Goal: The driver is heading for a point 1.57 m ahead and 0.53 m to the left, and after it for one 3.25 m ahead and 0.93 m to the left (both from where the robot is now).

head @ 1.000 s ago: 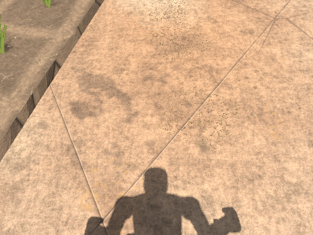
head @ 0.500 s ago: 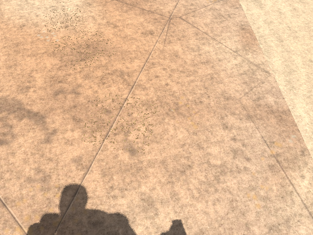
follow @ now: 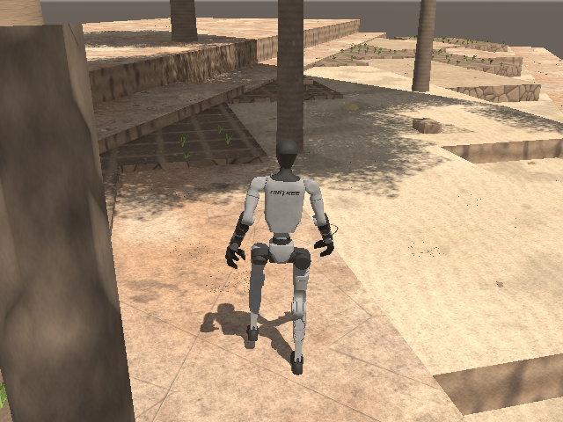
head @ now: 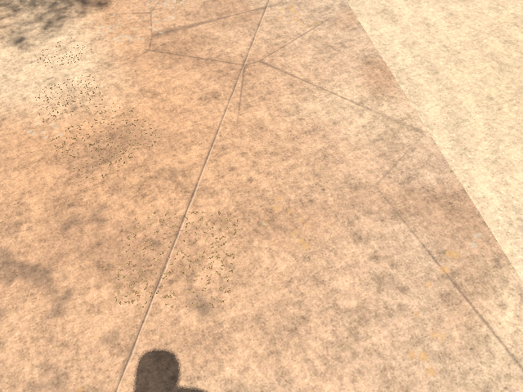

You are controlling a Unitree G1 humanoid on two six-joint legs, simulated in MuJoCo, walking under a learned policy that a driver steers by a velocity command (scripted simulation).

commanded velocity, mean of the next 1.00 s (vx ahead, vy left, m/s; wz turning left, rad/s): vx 0.48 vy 0.00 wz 0.04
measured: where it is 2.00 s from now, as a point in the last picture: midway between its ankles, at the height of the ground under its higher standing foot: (251, 201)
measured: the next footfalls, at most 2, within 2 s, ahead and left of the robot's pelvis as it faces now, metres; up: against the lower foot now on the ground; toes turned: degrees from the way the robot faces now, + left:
left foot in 0.22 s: +0.32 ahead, +0.13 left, +0.00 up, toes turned +1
right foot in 0.74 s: +0.61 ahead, -0.11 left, +0.00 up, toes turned -2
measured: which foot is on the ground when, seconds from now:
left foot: up 0.00-0.20, down 0.22-0.76, up 0.78-1.00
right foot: down 0.00-0.22, up 0.24-0.72, down 0.74-1.00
